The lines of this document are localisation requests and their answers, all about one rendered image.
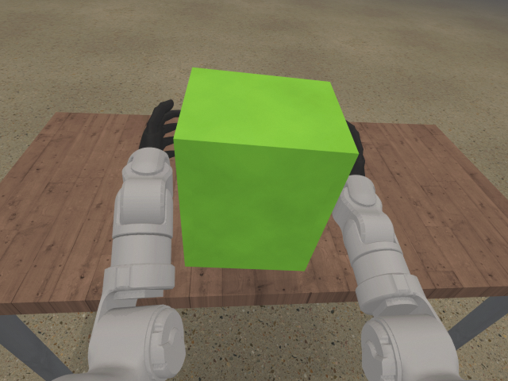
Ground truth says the left robot forearm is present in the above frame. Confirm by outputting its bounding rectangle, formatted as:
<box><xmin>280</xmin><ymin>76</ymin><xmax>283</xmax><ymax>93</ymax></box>
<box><xmin>88</xmin><ymin>148</ymin><xmax>175</xmax><ymax>365</ymax></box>

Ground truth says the left robot upper arm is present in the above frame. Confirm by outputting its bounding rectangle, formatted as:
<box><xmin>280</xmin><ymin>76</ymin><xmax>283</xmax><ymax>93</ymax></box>
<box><xmin>52</xmin><ymin>305</ymin><xmax>186</xmax><ymax>381</ymax></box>

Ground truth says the table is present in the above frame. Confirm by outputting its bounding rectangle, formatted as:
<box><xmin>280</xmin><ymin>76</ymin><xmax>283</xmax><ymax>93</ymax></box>
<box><xmin>0</xmin><ymin>112</ymin><xmax>508</xmax><ymax>381</ymax></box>

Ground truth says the right robot upper arm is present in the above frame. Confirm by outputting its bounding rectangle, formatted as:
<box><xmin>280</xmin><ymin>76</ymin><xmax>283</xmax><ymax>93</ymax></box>
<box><xmin>361</xmin><ymin>314</ymin><xmax>480</xmax><ymax>381</ymax></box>

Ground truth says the robot left hand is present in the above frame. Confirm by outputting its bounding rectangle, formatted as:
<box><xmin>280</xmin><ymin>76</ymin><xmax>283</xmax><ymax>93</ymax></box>
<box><xmin>139</xmin><ymin>99</ymin><xmax>181</xmax><ymax>158</ymax></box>

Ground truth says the robot right hand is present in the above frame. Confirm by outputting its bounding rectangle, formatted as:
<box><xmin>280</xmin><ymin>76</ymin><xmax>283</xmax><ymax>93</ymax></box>
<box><xmin>346</xmin><ymin>121</ymin><xmax>365</xmax><ymax>176</ymax></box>

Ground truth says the carton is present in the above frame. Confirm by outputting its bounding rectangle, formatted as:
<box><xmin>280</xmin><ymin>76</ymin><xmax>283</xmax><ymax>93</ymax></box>
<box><xmin>173</xmin><ymin>67</ymin><xmax>359</xmax><ymax>271</ymax></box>

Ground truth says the right robot forearm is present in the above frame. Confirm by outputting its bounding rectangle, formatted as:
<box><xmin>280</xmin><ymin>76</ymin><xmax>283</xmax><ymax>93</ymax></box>
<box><xmin>332</xmin><ymin>175</ymin><xmax>459</xmax><ymax>372</ymax></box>

